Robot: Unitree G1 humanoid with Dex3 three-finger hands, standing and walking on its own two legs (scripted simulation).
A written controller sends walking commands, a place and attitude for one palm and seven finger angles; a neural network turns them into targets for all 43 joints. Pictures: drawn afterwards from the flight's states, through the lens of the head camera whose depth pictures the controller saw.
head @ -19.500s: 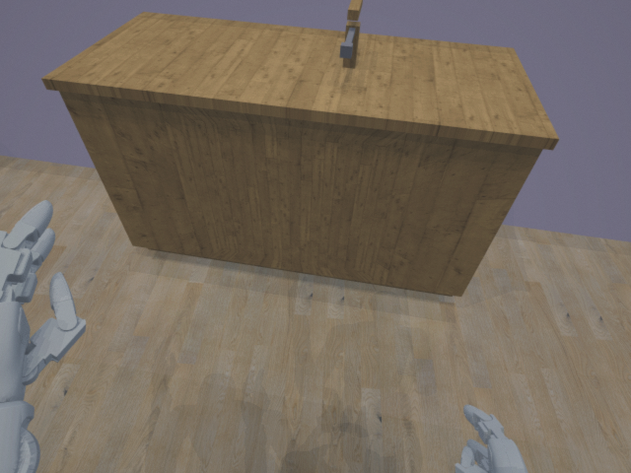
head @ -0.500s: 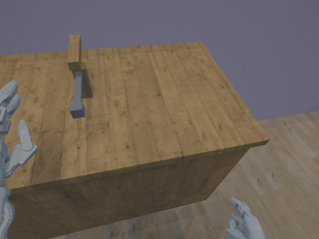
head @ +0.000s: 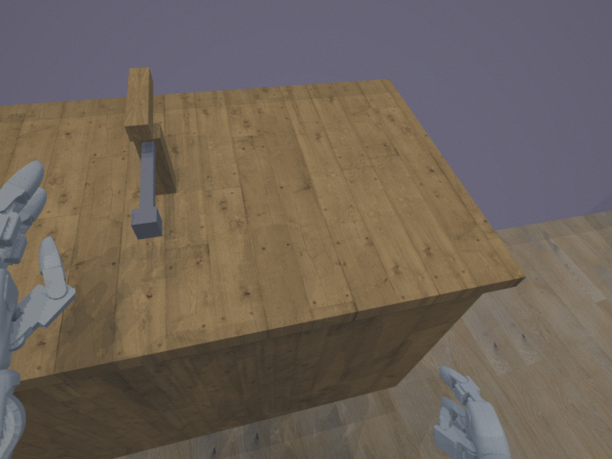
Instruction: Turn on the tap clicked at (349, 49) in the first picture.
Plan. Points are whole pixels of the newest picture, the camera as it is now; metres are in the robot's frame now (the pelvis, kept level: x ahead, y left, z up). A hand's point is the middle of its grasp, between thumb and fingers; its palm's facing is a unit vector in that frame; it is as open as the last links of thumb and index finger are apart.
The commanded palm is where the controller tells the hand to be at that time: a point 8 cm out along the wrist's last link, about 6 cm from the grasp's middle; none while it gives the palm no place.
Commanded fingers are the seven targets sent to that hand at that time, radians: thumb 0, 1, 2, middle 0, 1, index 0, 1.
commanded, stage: look again from close up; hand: left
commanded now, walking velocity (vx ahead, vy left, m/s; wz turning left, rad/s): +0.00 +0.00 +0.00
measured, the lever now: (147, 223) +0.34 +0.23 +0.11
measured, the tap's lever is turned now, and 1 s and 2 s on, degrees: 0 0 0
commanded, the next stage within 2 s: shuffle to correct the standing spot in 0.20 s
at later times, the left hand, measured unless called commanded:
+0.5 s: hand (99, 299) +0.22 +0.22 +0.16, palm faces +0.37 -0.85 -0.37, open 7.4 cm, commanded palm +0.16 +0.25 +0.18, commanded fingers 0.00 0.90 0.90 -0.20 -0.30 -0.20 -0.30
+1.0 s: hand (166, 302) +0.22 +0.16 +0.16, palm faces +0.30 -0.86 -0.42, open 7.4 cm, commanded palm +0.16 +0.20 +0.18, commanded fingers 0.00 0.90 0.90 -0.20 -0.30 -0.20 -0.30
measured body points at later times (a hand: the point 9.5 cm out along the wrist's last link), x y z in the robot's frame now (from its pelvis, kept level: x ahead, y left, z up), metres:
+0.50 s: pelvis +0.00 -0.03 +0.00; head +0.02 -0.01 +0.45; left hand +0.19 +0.26 +0.18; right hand +0.18 -0.25 -0.07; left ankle +0.01 +0.06 -0.74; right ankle +0.00 -0.16 -0.74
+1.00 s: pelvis +0.00 -0.08 +0.00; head +0.04 -0.07 +0.44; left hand +0.20 +0.21 +0.18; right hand +0.17 -0.32 -0.08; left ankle +0.01 +0.06 -0.74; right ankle +0.00 -0.16 -0.74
